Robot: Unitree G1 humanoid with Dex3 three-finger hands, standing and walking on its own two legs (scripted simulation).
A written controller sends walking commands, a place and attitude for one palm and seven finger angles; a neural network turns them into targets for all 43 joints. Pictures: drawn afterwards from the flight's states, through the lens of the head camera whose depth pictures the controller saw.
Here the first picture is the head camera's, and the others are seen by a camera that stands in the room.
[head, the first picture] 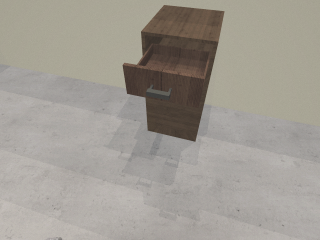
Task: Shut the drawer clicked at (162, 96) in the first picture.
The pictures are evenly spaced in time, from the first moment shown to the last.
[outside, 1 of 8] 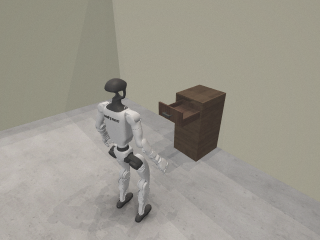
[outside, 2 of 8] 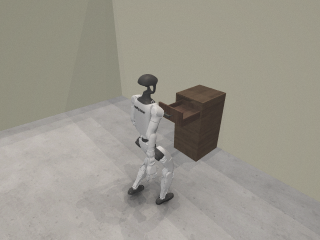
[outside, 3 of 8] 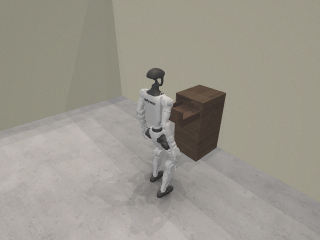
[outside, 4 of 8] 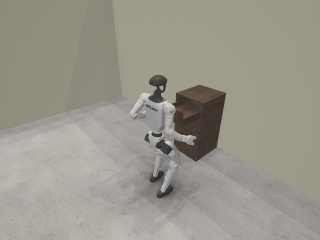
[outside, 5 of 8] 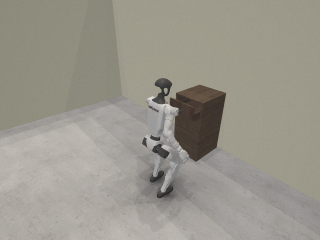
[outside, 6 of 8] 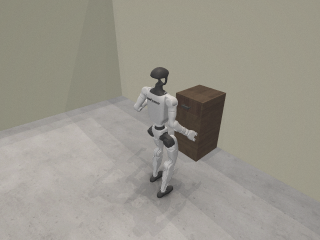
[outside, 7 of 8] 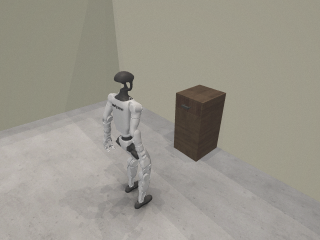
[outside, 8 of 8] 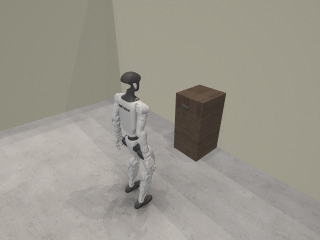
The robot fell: no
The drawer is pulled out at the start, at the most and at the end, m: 0.30 0.30 0.00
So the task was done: yes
